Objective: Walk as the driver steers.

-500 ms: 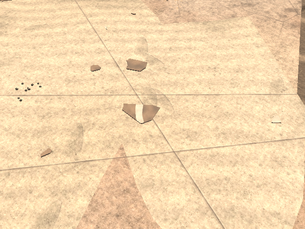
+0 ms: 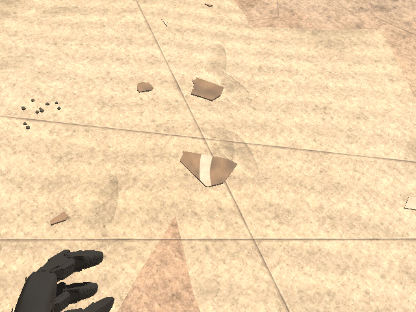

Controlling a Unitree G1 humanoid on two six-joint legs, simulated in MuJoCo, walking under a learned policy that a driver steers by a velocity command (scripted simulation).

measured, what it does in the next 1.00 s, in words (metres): walks ahead: right foot, then left foot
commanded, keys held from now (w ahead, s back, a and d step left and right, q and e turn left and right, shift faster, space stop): no key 1.00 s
